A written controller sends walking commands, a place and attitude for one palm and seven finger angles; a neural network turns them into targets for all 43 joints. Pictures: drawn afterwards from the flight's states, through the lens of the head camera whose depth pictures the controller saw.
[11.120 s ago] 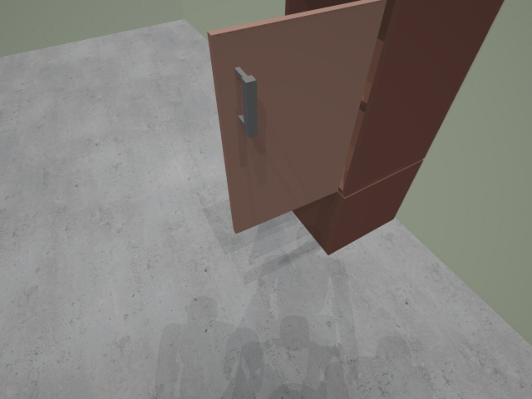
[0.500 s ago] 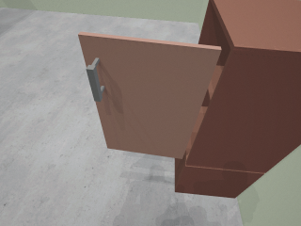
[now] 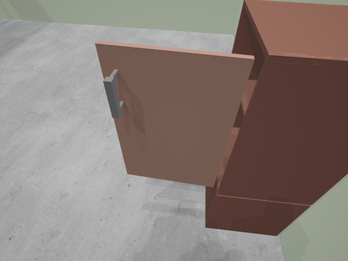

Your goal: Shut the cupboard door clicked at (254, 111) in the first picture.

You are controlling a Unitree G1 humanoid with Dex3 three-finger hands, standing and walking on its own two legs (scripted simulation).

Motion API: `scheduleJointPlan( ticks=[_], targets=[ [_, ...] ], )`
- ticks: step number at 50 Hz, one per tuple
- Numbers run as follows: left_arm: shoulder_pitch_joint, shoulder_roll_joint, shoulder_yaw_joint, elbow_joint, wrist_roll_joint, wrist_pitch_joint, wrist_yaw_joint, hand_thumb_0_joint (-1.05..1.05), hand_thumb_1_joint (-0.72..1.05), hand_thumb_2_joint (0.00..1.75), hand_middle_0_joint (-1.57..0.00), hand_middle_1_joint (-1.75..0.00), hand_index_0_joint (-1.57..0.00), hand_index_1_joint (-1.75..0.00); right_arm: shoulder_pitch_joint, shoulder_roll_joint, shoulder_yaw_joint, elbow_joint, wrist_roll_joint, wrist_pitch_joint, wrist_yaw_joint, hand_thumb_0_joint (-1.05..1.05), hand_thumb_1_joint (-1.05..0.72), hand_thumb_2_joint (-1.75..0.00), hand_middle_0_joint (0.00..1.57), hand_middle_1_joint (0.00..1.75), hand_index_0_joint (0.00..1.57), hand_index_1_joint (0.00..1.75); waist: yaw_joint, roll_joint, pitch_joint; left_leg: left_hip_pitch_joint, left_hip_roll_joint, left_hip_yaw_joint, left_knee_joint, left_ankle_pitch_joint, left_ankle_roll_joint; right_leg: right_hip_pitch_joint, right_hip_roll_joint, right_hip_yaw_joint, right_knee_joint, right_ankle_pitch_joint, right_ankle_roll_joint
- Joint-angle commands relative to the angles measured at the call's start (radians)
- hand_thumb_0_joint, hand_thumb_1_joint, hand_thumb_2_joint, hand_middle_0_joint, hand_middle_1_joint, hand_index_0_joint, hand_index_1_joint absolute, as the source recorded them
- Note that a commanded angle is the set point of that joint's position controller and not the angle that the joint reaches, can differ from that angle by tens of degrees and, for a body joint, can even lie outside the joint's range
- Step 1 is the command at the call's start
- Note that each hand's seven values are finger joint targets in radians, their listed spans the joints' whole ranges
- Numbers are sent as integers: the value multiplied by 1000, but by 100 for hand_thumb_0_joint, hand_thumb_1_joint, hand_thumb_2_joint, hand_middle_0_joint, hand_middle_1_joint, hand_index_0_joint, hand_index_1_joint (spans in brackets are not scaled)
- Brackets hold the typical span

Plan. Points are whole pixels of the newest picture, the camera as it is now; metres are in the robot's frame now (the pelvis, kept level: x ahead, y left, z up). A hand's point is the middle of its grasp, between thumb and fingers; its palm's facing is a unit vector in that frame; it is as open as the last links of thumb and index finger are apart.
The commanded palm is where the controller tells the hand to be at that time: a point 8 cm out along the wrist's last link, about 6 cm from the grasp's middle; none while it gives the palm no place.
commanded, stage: come to a stop and stand still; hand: left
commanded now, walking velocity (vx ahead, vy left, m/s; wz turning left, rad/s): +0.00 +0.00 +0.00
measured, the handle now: (115, 94) +0.50 +0.19 +0.12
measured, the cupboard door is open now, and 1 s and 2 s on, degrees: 87 87 87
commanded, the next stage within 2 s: look again from close up in 0.44 s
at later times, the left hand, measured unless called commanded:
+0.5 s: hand out of the picture -0.01 +0.17 -0.18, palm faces -0.01 -0.99 -0.15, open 7.4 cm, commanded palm none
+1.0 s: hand out of the picture -0.01 +0.18 -0.18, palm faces -0.01 -0.99 -0.14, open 7.4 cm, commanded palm none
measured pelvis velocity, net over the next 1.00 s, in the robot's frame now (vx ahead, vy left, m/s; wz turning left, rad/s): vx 0.01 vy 0.02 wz -0.01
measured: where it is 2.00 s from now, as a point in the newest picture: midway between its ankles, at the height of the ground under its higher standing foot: outside the picture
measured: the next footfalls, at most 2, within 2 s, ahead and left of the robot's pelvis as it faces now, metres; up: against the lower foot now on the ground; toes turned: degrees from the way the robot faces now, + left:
none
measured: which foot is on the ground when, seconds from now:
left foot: down 0.00-1.00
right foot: down 0.00-1.00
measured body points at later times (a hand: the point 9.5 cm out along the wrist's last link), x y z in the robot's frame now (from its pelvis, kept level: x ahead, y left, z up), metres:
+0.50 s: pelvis +0.00 +0.00 +0.01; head +0.00 +0.03 +0.45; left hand +0.00 +0.22 -0.16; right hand +0.01 -0.23 -0.14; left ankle +0.02 +0.05 -0.74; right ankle +0.00 -0.14 -0.74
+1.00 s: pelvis +0.01 +0.02 +0.01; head +0.01 +0.05 +0.46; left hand -0.01 +0.23 -0.17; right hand +0.01 -0.21 -0.14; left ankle +0.02 +0.05 -0.74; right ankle +0.00 -0.14 -0.74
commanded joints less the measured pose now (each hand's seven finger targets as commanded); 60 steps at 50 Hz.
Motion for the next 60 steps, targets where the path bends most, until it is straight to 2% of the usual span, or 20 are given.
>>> scheduleJointPlan(
  ticks=[1, 5, 9, 13, 17, 19, 21, 33, 34, 40, 44, 52, 56, 57, 58, 60],
  targets=[
    [54, 103, 21, -51, 3, -12, -1, 0, 90, 90, -20, -30, -20, -30, 19, -125, -27, -64, 1, -21, -3, 0, -90, -90, 20, 30, 20, 30, 5, -40, 121, -102, 168, -211, -208, -134, -46, -70, -68, 87, -92, -7, -70],
    [60, 113, 23, -56, 0, -18, -3, 0, 90, 90, -20, -30, -20, -30, 15, -130, -25, -56, 3, -29, -2, 0, -90, -90, 20, 30, 20, 30, 5, -45, 59, -53, 166, -194, -196, -65, -43, -43, -79, 95, -102, 43, -69],
    [54, 120, 22, -61, 1, -17, -4, 0, 90, 90, -20, -30, -20, -30, 10, -132, -23, -44, 4, -31, -2, 0, -90, -90, 20, 30, 20, 30, 5, -20, 56, -34, 168, -185, -198, -43, -44, -41, -80, 93, -117, 59, -64],
    [54, 118, 19, -53, 1, -14, -7, 0, 90, 90, -20, -30, -20, -30, 2, -135, -21, -31, 5, -28, -1, 0, -90, -90, 20, 30, 20, 30, 5, -14, 70, -47, 172, -194, -223, -88, -49, -40, -79, 89, -123, 44, -58],
    [62, 117, 18, -39, -1, -16, -6, 0, 90, 90, -20, -30, -20, -30, 4, -129, -18, -12, 6, -33, -2, 0, -90, -90, 20, 30, 20, 30, 9, 2, 29, -14, 172, -187, -213, -18, -50, -10, -87, 83, -123, 95, -55],
    [60, 115, 17, -35, -1, -17, -6, 0, 90, 90, -20, -30, -20, -30, 8, -123, -16, -1, 9, -34, -3, 0, -90, -90, 20, 30, 20, 30, 9, -16, 30, -8, 172, -180, -207, 13, -49, -1, -86, 81, -130, 110, -53],
    [58, 112, 15, -26, -2, -15, -6, 0, 90, 90, -20, -30, -20, -30, 7, -125, -14, 8, 9, -34, -4, 0, -90, -90, 20, 30, 20, 30, 7, -3, 36, -2, 172, -178, -209, 24, -52, -3, -91, 82, -133, 110, -51],
    [71, 88, 12, 3, -1, -8, -3, 0, 90, 90, -20, -30, -20, -30, 22, -112, -14, 50, 11, -31, -8, 0, -90, -90, 20, 30, 20, 30, 10, -9, 65, -7, 181, -194, -251, -17, -56, 7, -90, 63, -139, 102, -40],
    [76, 90, 12, 3, 0, -9, -3, 0, 90, 90, -20, -30, -20, -30, 23, -106, -15, 49, 12, -31, -8, 0, -90, -90, 20, 30, 20, 30, 14, -23, 72, -11, 180, -187, -247, -9, -52, 11, -91, 62, -143, 113, -40],
    [83, 83, 13, 7, -1, -9, -2, 0, 90, 90, -20, -30, -20, -30, 29, -98, -16, 59, 12, -33, -10, 0, -90, -90, 20, 30, 20, 30, 11, -16, 47, 19, 176, -182, -236, 48, -53, 16, -96, 61, -143, 133, -37],
    [84, 78, 14, 9, -1, -8, -1, 0, 90, 90, -20, -30, -20, -30, 32, -94, -16, 66, 13, -34, -12, 0, -90, -90, 20, 30, 20, 30, 11, -15, 57, 31, 180, -183, -239, 76, -54, 9, -94, 58, -142, 138, -35],
    [97, 65, 16, 18, 0, 1, 1, 0, 90, 90, -20, -30, -20, -30, 44, -97, -20, 74, 12, -32, -17, 0, -90, -90, 20, 30, 20, 30, 10, 19, 76, 39, 196, -212, -290, 24, -76, -15, -86, 45, -118, 101, -28],
    [100, 64, 18, 21, 0, 1, 2, 0, 90, 90, -20, -30, -20, -30, 52, -92, -20, 77, 13, -33, -20, 0, -90, -90, 20, 30, 20, 30, 11, 1, 58, 68, 198, -208, -280, 84, -80, -15, -86, 45, -115, 112, -27],
    [108, 57, 19, 25, 0, 0, 1, 0, 90, 90, -20, -30, -20, -30, 61, -94, -21, 80, 12, -32, -20, 0, -90, -90, 20, 30, 20, 30, 10, 5, 39, 84, 197, -201, -281, 49, -80, -12, -85, 45, -115, 99, -28],
    [104, 56, 20, 26, 2, 2, 0, 0, 90, 90, -20, -30, -20, -30, 69, -95, -21, 85, 10, -28, -19, 0, -90, -90, 20, 30, 20, 30, 7, 7, 57, 72, 198, -199, -290, -21, -78, -18, -82, 39, -105, 73, -31],
    [102, 58, 27, 19, 9, 4, -6, 0, 90, 90, -20, -30, -20, -30, 72, -107, -28, 82, 8, -20, -15, 0, -90, -90, 20, 30, 20, 30, 10, 7, 79, 39, 202, -200, -303, -182, -54, -34, -68, 30, -80, 2, -43]
  ],
)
